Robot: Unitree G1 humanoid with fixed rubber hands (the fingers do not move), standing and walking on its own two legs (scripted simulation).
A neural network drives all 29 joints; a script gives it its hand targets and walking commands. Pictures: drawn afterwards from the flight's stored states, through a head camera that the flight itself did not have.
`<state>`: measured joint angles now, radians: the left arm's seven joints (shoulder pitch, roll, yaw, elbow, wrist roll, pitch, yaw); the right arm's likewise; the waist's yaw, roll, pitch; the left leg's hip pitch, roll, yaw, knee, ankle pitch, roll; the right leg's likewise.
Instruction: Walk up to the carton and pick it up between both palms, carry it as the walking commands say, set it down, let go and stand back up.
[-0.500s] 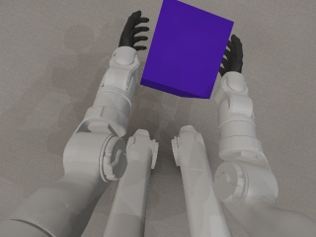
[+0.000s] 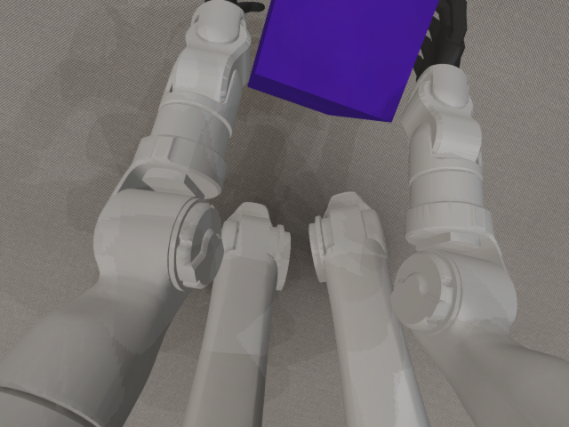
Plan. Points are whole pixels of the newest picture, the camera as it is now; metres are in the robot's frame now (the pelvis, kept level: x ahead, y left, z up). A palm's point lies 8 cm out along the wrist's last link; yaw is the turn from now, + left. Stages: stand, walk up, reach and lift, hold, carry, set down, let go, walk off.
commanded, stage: set down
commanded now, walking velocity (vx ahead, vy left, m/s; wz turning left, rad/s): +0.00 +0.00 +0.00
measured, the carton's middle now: (322, 38) +0.53 -0.06 -0.22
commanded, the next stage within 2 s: none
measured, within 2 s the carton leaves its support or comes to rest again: rests again in 1.44 s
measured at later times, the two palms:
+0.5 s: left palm (232, 11) +0.55 +0.05 -0.19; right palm (421, 62) +0.49 -0.18 -0.21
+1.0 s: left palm (246, 26) +0.55 +0.04 -0.23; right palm (423, 63) +0.49 -0.19 -0.24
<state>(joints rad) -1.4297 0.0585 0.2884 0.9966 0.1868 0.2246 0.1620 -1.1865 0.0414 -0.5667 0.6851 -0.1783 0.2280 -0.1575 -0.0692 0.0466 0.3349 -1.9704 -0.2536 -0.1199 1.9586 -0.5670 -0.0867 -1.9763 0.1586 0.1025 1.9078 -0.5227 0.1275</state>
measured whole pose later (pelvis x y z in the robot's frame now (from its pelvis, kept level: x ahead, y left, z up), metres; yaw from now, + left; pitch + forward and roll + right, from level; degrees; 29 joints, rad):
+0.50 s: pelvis -0.01 +0.00 -0.04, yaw +0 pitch +28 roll -2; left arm -1.61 0.15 0.18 1.11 0.07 0.22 0.19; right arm -1.35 -0.03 -0.54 0.75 -0.12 0.26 -0.18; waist -0.08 0.04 0.52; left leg -2.01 -0.25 -0.10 2.09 -0.57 -0.10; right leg -2.02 0.15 0.08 2.05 -0.53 0.12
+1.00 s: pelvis -0.01 +0.00 -0.06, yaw +0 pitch +30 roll -2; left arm -1.59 0.16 0.16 1.13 0.07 0.20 0.21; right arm -1.37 -0.07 -0.50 0.80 -0.11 0.26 -0.17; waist -0.10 0.02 0.52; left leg -2.09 -0.23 -0.06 2.15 -0.58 -0.08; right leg -2.09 0.15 0.08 2.11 -0.54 0.13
